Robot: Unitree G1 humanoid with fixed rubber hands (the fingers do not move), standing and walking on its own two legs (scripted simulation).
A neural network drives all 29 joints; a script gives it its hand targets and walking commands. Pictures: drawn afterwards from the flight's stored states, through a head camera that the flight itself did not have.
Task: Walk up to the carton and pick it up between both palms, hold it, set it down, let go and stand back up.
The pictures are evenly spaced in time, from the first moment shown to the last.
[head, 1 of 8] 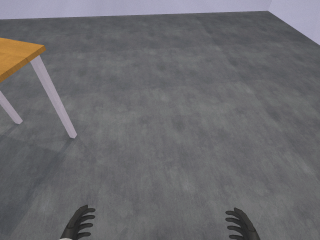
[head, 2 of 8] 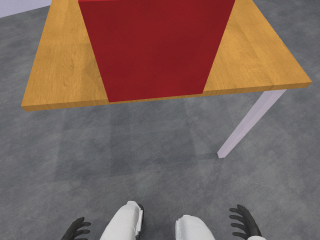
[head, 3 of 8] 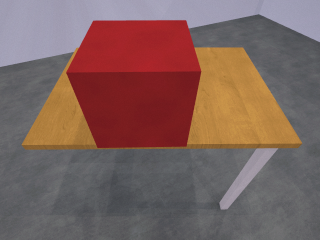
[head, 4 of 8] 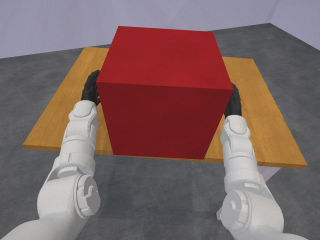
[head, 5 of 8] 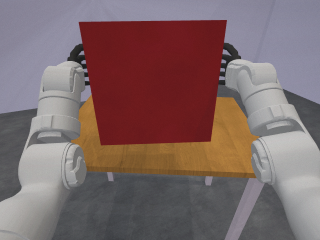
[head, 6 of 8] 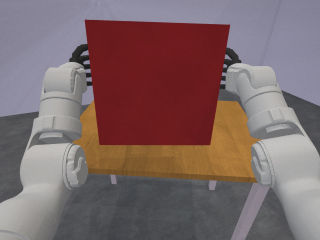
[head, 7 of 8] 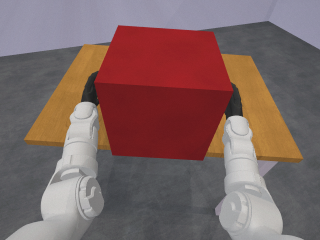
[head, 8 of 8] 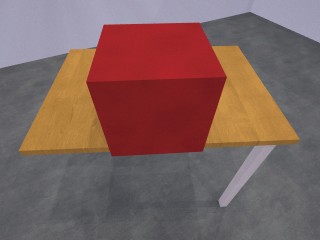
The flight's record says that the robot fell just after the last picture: no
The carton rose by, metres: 0.23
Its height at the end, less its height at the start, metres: +0.00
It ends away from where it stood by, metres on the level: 0.05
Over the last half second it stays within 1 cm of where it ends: yes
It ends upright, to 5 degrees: yes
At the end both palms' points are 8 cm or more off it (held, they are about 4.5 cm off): yes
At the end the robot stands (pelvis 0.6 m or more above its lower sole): yes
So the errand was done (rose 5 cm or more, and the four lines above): yes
